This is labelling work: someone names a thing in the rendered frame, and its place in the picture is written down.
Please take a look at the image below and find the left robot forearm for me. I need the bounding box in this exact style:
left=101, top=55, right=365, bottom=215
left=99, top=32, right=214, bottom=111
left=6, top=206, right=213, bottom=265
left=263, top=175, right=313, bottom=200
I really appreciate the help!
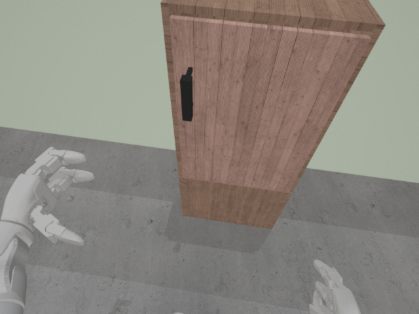
left=0, top=220, right=35, bottom=314

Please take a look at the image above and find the handle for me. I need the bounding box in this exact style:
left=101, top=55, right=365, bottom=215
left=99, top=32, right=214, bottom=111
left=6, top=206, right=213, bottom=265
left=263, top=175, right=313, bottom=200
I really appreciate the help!
left=180, top=67, right=193, bottom=122

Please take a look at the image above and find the robot right hand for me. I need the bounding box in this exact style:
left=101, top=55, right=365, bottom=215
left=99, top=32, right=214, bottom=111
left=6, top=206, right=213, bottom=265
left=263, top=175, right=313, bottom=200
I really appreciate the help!
left=309, top=259, right=361, bottom=314

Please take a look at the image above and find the robot left hand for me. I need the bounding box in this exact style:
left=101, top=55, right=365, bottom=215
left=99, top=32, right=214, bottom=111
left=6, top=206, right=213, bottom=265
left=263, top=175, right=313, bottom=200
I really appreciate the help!
left=1, top=147, right=95, bottom=246

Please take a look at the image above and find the cupboard door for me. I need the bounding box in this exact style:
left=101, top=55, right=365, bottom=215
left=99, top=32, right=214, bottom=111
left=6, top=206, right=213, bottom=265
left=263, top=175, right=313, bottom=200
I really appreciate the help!
left=170, top=15, right=371, bottom=192

